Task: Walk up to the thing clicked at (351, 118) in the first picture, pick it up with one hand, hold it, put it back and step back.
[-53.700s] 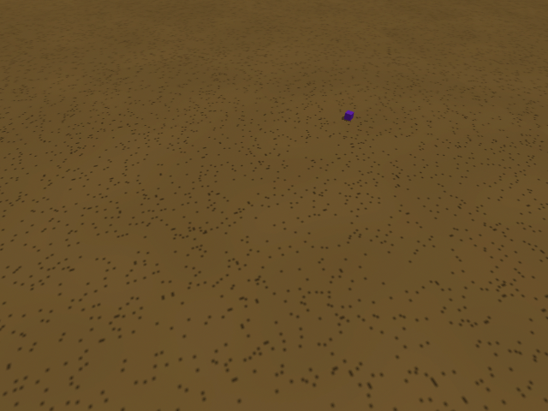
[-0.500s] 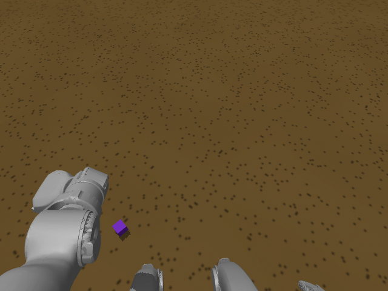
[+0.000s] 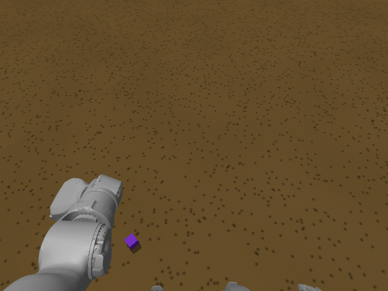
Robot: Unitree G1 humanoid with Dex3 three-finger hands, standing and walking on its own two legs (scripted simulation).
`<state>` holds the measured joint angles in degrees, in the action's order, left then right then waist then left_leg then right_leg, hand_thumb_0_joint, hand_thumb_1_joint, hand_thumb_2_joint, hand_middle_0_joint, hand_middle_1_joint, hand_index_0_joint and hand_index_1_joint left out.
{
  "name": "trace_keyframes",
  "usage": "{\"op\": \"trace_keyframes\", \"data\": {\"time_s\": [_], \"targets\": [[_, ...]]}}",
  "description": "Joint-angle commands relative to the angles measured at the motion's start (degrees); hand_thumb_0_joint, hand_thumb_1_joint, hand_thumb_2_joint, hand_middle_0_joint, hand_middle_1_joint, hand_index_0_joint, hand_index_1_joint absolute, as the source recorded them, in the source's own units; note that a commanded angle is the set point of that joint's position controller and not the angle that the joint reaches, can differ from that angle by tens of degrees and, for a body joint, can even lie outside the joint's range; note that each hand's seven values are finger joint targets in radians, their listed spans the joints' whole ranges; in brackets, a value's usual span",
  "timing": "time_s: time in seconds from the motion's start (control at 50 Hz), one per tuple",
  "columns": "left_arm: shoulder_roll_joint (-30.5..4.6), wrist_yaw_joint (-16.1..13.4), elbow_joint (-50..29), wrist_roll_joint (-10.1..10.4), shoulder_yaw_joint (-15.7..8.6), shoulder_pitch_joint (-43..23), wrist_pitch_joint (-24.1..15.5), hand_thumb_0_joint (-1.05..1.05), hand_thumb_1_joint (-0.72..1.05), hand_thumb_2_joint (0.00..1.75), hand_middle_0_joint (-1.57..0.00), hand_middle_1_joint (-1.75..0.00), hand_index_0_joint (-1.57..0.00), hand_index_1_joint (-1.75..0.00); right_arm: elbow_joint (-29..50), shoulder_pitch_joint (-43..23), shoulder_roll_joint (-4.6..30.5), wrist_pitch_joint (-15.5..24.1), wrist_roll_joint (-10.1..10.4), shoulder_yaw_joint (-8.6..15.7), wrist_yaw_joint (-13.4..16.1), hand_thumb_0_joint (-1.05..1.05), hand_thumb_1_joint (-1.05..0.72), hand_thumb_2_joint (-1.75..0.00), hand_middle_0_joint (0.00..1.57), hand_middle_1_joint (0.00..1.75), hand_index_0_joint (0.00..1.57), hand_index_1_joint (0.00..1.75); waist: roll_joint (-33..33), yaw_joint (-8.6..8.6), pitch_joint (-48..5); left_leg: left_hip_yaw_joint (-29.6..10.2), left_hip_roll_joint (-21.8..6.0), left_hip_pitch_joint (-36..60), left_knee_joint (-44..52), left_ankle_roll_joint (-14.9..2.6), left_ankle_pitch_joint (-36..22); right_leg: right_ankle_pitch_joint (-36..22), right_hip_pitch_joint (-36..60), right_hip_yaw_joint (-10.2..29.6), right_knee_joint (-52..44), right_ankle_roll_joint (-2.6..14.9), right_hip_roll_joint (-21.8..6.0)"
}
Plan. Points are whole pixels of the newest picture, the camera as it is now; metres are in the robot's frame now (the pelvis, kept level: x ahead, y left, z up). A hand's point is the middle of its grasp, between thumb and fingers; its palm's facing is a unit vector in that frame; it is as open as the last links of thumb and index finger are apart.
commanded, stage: go down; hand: left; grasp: from above
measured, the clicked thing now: (131, 241) +0.45 +0.31 -0.69
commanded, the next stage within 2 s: hold in 0.14 s
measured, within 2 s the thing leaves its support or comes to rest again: neither
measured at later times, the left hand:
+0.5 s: hand (92, 212) +0.34 +0.25 -0.08, palm faces -0.01 -0.46 -0.89, open 8.0 cm
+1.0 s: hand (93, 202) +0.34 +0.23 -0.03, palm faces -0.06 -0.43 -0.90, open 9.4 cm
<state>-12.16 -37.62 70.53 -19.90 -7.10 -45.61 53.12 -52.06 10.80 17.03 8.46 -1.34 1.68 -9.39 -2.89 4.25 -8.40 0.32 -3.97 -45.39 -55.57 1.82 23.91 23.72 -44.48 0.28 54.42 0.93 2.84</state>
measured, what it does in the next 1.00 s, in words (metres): stands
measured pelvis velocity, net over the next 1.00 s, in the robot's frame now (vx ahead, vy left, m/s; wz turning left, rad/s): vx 0.01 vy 0.00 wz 0.00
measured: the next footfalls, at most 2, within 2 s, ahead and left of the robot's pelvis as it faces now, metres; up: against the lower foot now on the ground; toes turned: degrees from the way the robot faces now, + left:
none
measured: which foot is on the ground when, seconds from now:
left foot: down 0.00-1.00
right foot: down 0.00-1.00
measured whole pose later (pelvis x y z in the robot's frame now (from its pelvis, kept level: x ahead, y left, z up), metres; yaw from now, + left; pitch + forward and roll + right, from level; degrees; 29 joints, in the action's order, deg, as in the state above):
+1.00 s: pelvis +0.01 +0.00 +0.01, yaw +0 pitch +14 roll +0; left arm -11.3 -43.1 76.5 -19.4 -11.6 -48.7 52.7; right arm -48.8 9.6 16.2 5.4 -3.2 1.5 -11.2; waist -1.7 4.0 -8.9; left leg 0.8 -3.9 -41.5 -50.8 2.1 23.0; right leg 23.1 -41.1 0.8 50.6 1.3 2.8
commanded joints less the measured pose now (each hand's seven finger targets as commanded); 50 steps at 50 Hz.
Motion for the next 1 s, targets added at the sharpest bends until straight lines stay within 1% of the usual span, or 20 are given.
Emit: {"op": "trace_keyframes", "data": {"time_s": [0.0, 0.08, 0.12, 0.18, 0.22, 0.26, 0.3, 0.32, 0.36, 0.4, 0.54, 0.62, 0.66, 0.68, 0.76, 0.82, 0.86, 0.88, 0.92, 0.98], "targets": [[-8.99, -3.03, -6.8, -2.28, 1.56, -22.74, 0.6, 0.0, 0.4, 0.51, -0.68, -0.7, -0.72, -0.67, 5.18, -1.93, 8.73, 1.83, 0.36, 2.72, -0.25, 0.0, -0.86, -0.88, 0.2, 0.3, 0.2, 0.3, 1.44, 0.86, -16.79, 0.79, 2.44, 12.91, 8.39, 0.17, -7.92, -7.61, 8.62, -0.24, -10.17, -1.4, 0.87], [-7.27, -4.0, -2.97, -2.13, 1.1, -19.78, 0.91, 0.0, 0.08, 0.59, -0.36, -0.84, -0.4, -0.79, 6.1, -2.41, 8.55, 1.64, 0.13, 2.66, -0.59, 0.0, -0.87, -0.88, 0.2, 0.3, 0.2, 0.3, 2.79, 0.22, -14.65, 0.36, 2.07, 12.81, 8.96, 0.33, -9.18, -10.0, 8.89, -0.93, -9.21, -1.2, 0.64], [-7.34, -5.19, -3.33, -2.13, 0.1, -21.65, -0.05, 0.0, -0.07, 0.65, -0.33, -0.84, -0.36, -0.81, 6.27, -1.5, 8.33, 1.17, -0.42, 2.71, -0.72, 0.0, -0.87, -0.88, 0.2, 0.3, 0.2, 0.3, 3.66, 0.49, -16.77, 1.09, 2.33, 12.27, 7.39, 0.2, -12.28, -14.51, 9.08, -0.77, -8.23, -1.12, 0.61], [-7.09, -7.02, -0.35, -1.9, -1.04, -21.32, -1.06, 0.0, -0.09, 0.7, -0.33, -0.86, -0.35, -0.83, 6.75, -1.33, 7.8, 0.64, -1.49, 2.97, -1.52, 0.0, -0.88, -0.89, 0.2, 0.3, 0.2, 0.3, 5.18, 0.78, -17.6, 2.05, 2.74, 9.53, 4.29, 0.18, -14.17, -20.28, 9.0, 0.42, -6.68, -1.32, 0.19], [-10.11, -8.39, -4.2, -1.94, -3.35, -25.6, -3.0, 0.0, -0.1, 0.76, -0.34, -0.87, -0.35, -0.85, 6.53, 0.14, 7.59, 0.28, -2.3, 3.33, -2.09, 0.0, -0.87, -0.88, 0.2, 0.3, 0.2, 0.3, 4.44, 0.8, -19.65, 2.17, 2.91, 8.51, 3.03, 0.15, -14.47, -22.36, 8.92, 0.71, -5.51, -1.33, -0.16], [-9.73, -8.8, -1.37, -1.83, -3.41, -23.76, -3.92, 0.0, 0.06, 0.76, -0.5, -0.87, -0.51, -0.87, 6.18, 0.21, 7.72, -0.13, -2.82, 3.56, -2.73, 0.0, -0.92, -0.91, 0.2, 0.3, 0.2, 0.3, 3.28, 0.67, -20.31, 2.28, 2.93, 7.31, 2.02, 0.31, -14.58, -22.42, 8.27, 1.19, -4.7, -1.29, -0.11], [-11.28, -9.11, -5.48, -2.13, -3.56, -26.83, -5.04, 0.0, 0.22, 0.76, -0.66, -0.83, -0.67, -0.83, 6.79, -0.41, 8.15, -0.19, -2.93, 3.88, -3.05, 0.0, -0.91, -0.9, 0.2, 0.3, 0.2, 0.3, 0.72, 0.42, -22.63, 2.25, 3.01, 8.94, 2.34, 0.48, -14.13, -19.87, 9.05, 1.0, -5.12, -1.11, 0.11], [-10.99, -8.9, -3.24, -2.28, -3.24, -24.5, -4.78, 0.0, 0.3, 0.7, -0.74, -0.8, -0.74, -0.8, 6.49, -0.31, 8.43, -0.62, -2.92, 4.03, -3.26, 0.0, -0.9, -0.9, 0.2, 0.3, 0.2, 0.3, 0.12, 0.51, -23.89, 2.42, 3.12, 9.55, 2.0, 0.53, -15.01, -21.44, 9.64, 1.38, -5.03, -1.31, 0.24], [-11.53, -8.87, -9.25, -1.17, -3.13, -25.38, -5.2, 0.0, 0.46, 0.62, -0.77, -0.73, -0.78, -0.72, 7.4, -0.59, 8.64, -0.94, -2.56, 4.52, -3.38, 0.0, -0.89, -0.9, 0.2, 0.3, 0.2, 0.3, -1.15, 0.03, -27.37, 2.33, 3.17, 11.68, 3.0, 0.49, -15.25, -21.35, 12.59, 1.12, -5.72, -1.21, 0.33], [-11.34, -8.24, -12.17, -0.32, -2.78, -22.87, -4.85, 0.0, 0.41, 0.53, -0.72, -0.68, -0.74, -0.66, 8.19, -0.34, 9.2, -1.53, -2.37, 4.88, -3.27, 0.0, -0.89, -0.9, 0.2, 0.3, 0.2, 0.3, -1.78, -0.14, -30.16, 1.91, 2.8, 13.88, 3.78, 0.61, -17.85, -24.38, 14.78, 0.07, -5.01, -1.2, 0.48], [-10.33, -6.45, -12.54, 0.72, -0.59, -23.99, -2.66, 0.0, 0.37, 0.51, -0.7, -0.66, -0.72, -0.64, 7.71, -0.14, 9.25, -2.56, -0.73, 3.53, -1.21, 0.0, -0.89, -0.9, 0.2, 0.3, 0.2, 0.3, 0.74, 1.75, -23.8, 0.94, 2.56, 15.59, 8.3, -0.15, -14.26, -17.73, 13.73, -0.95, -9.3, -1.44, 1.24], [-7.48, -4.91, -6.36, 0.33, 0.38, -19.76, -0.98, 0.0, 0.4, 0.47, -0.73, -0.64, -0.75, -0.62, 7.68, -0.57, 8.89, -2.25, -0.24, 3.32, -0.62, 0.0, -0.9, -0.9, 0.2, 0.3, 0.2, 0.3, 0.8, 0.6, -18.89, 0.54, 2.55, 15.33, 10.9, 0.2, -14.55, -16.74, 13.85, -1.8, -9.91, -1.11, 0.97], [-8.35, -4.88, -6.65, -0.48, -0.18, -22.47, -0.69, 0.0, 0.42, 0.48, -0.74, -0.65, -0.76, -0.63, 7.15, 0.46, 8.53, -2.1, -0.15, 2.98, -0.69, 0.0, -0.9, -0.9, 0.2, 0.3, 0.2, 0.3, 0.8, 0.65, -17.36, 0.68, 2.89, 15.26, 11.36, 0.05, -13.84, -15.91, 13.33, -1.24, -11.15, -1.14, 0.96], [-7.39, -4.8, -3.87, -0.63, 0.22, -20.46, 0.04, 0.0, 0.41, 0.49, -0.75, -0.64, -0.76, -0.62, 7.65, -0.1, 8.49, -1.96, 0.02, 2.81, -0.57, 0.0, -0.9, -0.9, 0.2, 0.3, 0.2, 0.3, 2.28, 0.64, -16.04, 0.9, 3.06, 15.22, 11.7, -0.06, -13.45, -15.38, 13.68, -1.34, -11.66, -1.15, 0.91], [-7.13, -5.27, -3.88, -1.17, -0.2, -21.59, 0.71, 0.0, 0.4, 0.44, -0.75, -0.61, -0.76, -0.6, 7.96, -0.62, 8.16, -1.53, -0.19, 2.78, -0.85, 0.0, -0.91, -0.9, 0.2, 0.3, 0.2, 0.3, 3.39, 0.37, -16.13, 1.09, 3.3, 14.96, 11.53, -0.25, -13.61, -16.29, 14.02, -0.7, -12.22, -1.13, 0.58], [-7.09, -5.91, -3.6, -1.12, -0.23, -22.11, 0.98, 0.0, 0.21, 0.57, -0.56, -0.76, -0.58, -0.73, 8.42, -1.24, 8.06, -1.43, -0.32, 2.79, -1.13, 0.0, -0.86, -0.88, 0.2, 0.3, 0.2, 0.3, 3.89, 0.36, -16.35, 1.78, 3.5, 14.9, 10.95, -0.31, -14.02, -18.41, 14.61, 0.01, -12.53, -1.28, 0.29], [-9.68, -6.64, -5.31, -1.57, -1.74, -24.71, 0.12, 0.0, 0.05, 0.62, -0.4, -0.82, -0.42, -0.79, 7.69, -0.45, 8.02, -1.56, -0.78, 2.78, -1.39, 0.0, -0.87, -0.88, 0.2, 0.3, 0.2, 0.3, 4.41, 0.42, -17.66, 1.76, 3.33, 14.84, 10.23, -0.36, -14.91, -20.37, 14.61, 0.15, -11.94, -1.35, 0.19], [-10.15, -7.04, -1.89, -1.97, -2.22, -23.51, 0.38, 0.0, -0.03, 0.66, -0.32, -0.86, -0.36, -0.83, 7.74, -0.37, 8.22, -1.66, -0.97, 2.85, -1.48, 0.0, -0.87, -0.88, 0.2, 0.3, 0.2, 0.3, 5.56, 0.51, -16.99, 2.1, 3.43, 13.23, 9.29, -0.42, -14.84, -21.37, 13.96, 0.56, -11.73, -1.52, 0.17], [-10.57, -7.94, 0.16, -2.22, -2.45, -24.58, -0.01, 0.0, -0.08, 0.68, -0.35, -0.83, -0.37, -0.81, 8.02, -1.68, 7.78, -1.47, -1.29, 2.68, -1.67, 0.0, -0.88, -0.89, 0.2, 0.3, 0.2, 0.3, 5.51, 0.69, -15.76, 2.42, 3.21, 11.5, 8.79, -0.45, -12.45, -18.16, 12.62, 1.26, -11.91, -1.55, 0.07], [-12.7, -9.58, 1.37, -1.68, -5.01, -26.31, -1.78, 0.0, -0.1, 0.71, -0.35, -0.83, -0.37, -0.82, 6.98, -1.22, 7.13, -1.36, -2.25, 2.39, -2.22, 0.0, -0.88, -0.89, 0.2, 0.3, 0.2, 0.3, 6.31, 0.96, -15.5, 2.56, 3.05, 8.4, 6.53, -0.63, -10.0, -14.13, 8.94, 2.04, -10.93, -1.48, 0.09]]}}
